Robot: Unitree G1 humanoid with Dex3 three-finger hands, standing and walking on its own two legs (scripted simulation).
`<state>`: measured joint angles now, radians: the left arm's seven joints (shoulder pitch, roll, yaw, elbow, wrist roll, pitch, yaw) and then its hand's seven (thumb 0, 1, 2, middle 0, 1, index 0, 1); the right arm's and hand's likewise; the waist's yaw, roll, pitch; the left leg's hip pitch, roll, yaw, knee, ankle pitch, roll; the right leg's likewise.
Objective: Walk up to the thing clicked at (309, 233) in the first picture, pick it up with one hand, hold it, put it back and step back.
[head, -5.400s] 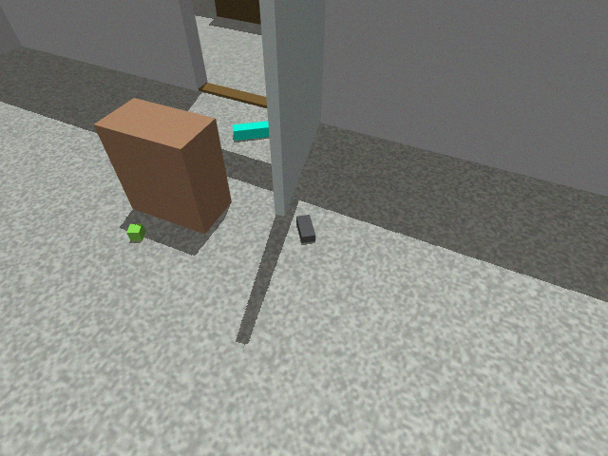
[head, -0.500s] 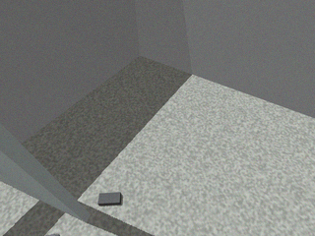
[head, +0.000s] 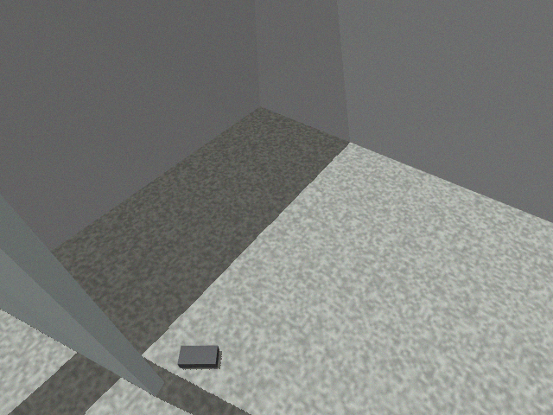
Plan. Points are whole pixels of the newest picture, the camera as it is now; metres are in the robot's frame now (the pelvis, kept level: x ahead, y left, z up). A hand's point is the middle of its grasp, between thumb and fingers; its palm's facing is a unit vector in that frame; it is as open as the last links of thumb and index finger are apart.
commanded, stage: walk up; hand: left
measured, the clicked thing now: (199, 356) +0.47 +0.30 -0.76
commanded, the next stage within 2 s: stand in 0.08 s
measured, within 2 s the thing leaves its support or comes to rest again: neither
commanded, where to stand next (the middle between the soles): +0.07 +0.00 m, yaw -1 degrees
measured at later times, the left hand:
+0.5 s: hand out of the picture +0.09 +0.23 -0.15, palm faces -0.04 -0.95 -0.32, open 7.4 cm
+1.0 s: hand out of the picture +0.08 +0.23 -0.15, palm faces -0.04 -0.94 -0.34, open 7.4 cm
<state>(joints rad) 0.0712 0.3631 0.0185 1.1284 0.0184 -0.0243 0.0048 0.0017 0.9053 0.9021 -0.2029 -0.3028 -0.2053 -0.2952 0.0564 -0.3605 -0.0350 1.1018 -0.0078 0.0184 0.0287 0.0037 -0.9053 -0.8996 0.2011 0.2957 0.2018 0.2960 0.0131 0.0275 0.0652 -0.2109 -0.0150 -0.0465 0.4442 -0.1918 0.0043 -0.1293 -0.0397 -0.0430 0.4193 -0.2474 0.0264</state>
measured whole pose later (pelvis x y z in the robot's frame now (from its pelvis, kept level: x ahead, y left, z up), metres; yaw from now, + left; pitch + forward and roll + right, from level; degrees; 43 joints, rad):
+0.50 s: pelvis +0.00 -0.01 +0.01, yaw -1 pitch -3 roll +0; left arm 0.08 0.33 0.01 1.14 0.01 -0.01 -0.01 0.00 0.91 0.90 -0.20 -0.30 -0.21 -0.30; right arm 0.06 -0.35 -0.01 1.14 -0.01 -0.01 0.01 0.00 -0.91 -0.90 0.20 0.30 0.20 0.30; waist 0.00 0.01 0.06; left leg -0.14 0.00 -0.04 0.32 -0.14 -0.01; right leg -0.08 -0.02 -0.03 0.32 -0.20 0.01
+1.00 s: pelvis +0.00 -0.02 +0.01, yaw -1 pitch -3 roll +0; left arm 0.10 0.34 0.00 1.13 0.01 -0.01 -0.01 0.00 0.91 0.90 -0.20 -0.30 -0.20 -0.30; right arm 0.10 -0.35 0.00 1.15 -0.01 -0.01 0.01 0.00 -0.91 -0.90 0.20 0.30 0.20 0.30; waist -0.01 0.02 0.05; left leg -0.14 0.02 -0.04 0.32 -0.13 -0.03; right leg -0.08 0.00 -0.04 0.32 -0.19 0.00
